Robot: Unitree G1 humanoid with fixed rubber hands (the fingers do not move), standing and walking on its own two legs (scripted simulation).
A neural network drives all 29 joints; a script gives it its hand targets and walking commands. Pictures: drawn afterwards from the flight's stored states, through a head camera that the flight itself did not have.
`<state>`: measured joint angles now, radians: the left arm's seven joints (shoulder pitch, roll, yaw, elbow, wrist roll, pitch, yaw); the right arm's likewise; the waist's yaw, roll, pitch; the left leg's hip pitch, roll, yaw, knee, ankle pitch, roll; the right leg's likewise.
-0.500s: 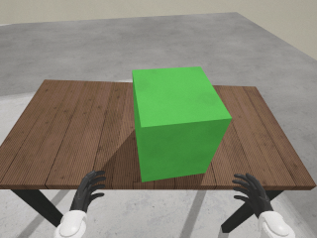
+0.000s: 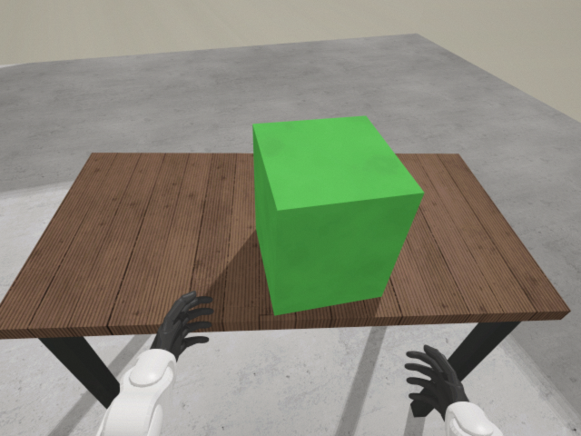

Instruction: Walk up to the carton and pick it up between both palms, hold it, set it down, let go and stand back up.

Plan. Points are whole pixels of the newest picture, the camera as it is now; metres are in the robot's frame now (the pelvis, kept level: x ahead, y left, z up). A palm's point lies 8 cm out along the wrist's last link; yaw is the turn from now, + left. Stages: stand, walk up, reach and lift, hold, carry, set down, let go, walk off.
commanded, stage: let go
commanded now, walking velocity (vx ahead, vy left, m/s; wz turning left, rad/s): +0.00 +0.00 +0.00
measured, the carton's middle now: (320, 214) +0.45 -0.04 +0.06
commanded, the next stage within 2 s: stand in 0.52 s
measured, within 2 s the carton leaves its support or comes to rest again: neither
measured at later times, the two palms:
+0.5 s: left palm (157, 421) +0.16 +0.19 -0.06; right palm out of the picture +0.14 -0.23 -0.05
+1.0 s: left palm out of the picture +0.08 +0.30 -0.12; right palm out of the picture +0.05 -0.33 -0.10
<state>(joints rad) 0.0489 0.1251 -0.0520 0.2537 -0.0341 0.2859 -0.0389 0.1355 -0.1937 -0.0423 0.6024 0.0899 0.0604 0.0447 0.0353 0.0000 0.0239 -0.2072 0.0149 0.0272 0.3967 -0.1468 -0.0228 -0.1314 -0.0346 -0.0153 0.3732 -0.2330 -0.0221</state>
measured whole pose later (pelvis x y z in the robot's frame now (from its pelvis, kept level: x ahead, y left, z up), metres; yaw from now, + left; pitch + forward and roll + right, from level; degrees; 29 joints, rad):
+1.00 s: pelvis -0.03 -0.01 -0.03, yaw -5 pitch -2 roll -1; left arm 0.30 0.44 0.10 0.67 -0.03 -0.01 -0.02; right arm 0.29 -0.40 -0.06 0.62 0.03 0.01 0.02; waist 0.02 -0.03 0.11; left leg -0.28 0.00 -0.01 0.81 -0.46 0.04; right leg -0.29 0.05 0.02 0.75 -0.42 -0.02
